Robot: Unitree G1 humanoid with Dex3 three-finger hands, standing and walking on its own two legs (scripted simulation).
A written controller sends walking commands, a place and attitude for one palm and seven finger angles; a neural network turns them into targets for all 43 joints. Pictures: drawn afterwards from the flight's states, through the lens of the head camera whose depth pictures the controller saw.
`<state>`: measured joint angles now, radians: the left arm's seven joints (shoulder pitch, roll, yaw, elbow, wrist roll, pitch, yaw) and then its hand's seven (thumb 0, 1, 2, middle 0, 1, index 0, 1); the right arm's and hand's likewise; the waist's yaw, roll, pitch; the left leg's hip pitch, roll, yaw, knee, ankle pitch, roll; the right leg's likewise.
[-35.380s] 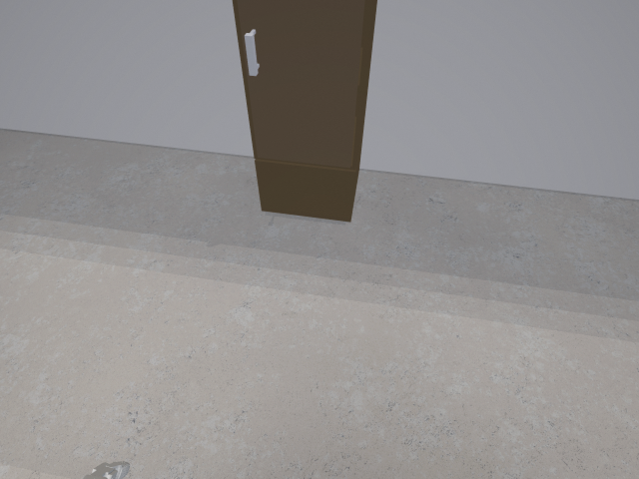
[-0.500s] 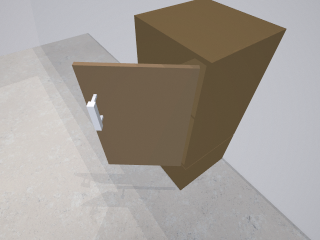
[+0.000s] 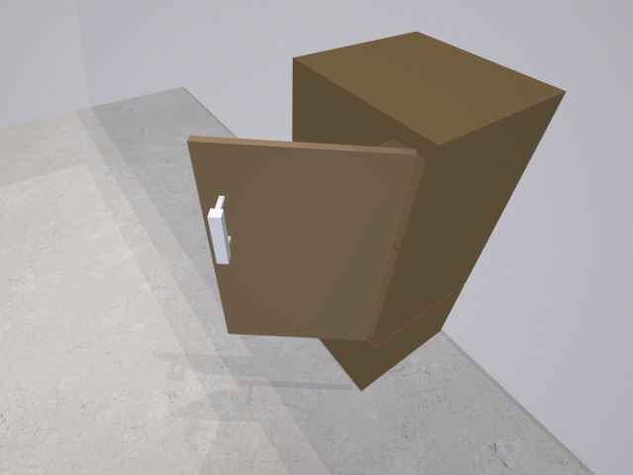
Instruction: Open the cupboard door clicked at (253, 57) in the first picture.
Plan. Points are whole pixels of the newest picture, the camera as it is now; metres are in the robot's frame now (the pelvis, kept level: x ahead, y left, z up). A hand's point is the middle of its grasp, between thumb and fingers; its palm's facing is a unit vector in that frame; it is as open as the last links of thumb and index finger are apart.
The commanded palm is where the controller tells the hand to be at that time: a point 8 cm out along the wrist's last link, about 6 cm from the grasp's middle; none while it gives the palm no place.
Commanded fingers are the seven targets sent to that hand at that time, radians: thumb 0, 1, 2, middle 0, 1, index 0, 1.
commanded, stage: come to a stop and stand still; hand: left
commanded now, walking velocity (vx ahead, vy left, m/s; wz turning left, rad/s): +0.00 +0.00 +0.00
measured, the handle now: (222, 229) +0.54 +0.21 -0.03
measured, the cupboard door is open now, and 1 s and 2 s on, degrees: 52 52 52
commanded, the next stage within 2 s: look again from close up in 0.60 s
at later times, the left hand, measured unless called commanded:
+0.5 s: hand out of the picture -0.05 +0.18 -0.18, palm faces +0.02 -0.99 -0.12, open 7.4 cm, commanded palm none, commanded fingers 0.00 0.90 0.90 -0.20 -0.30 -0.20 -0.30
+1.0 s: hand out of the picture -0.02 +0.19 -0.18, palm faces +0.00 -0.99 -0.13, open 7.4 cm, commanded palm none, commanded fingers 0.00 0.90 0.90 -0.20 -0.30 -0.20 -0.30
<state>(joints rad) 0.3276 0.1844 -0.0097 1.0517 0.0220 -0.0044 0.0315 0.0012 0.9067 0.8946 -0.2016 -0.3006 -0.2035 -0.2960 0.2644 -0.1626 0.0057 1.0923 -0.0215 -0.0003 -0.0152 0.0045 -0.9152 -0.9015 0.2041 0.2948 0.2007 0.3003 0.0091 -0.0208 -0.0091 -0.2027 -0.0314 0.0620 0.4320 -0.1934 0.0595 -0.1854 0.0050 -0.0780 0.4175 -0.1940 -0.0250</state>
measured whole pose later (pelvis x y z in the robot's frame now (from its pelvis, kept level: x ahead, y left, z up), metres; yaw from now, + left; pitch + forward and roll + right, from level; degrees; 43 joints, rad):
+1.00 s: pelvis +0.01 +0.04 +0.00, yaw -2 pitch -1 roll +0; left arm 0.36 0.11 -0.01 1.11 0.03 -0.01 0.05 0.00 0.91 0.89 -0.20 -0.30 -0.20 -0.30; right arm 0.30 -0.11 -0.01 1.14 -0.01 -0.02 -0.03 0.00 -0.91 -0.90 0.20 0.29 0.20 0.30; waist 0.00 -0.03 0.01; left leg -0.17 -0.09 0.11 0.36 -0.18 0.12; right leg -0.19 -0.05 -0.02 0.41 -0.19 0.04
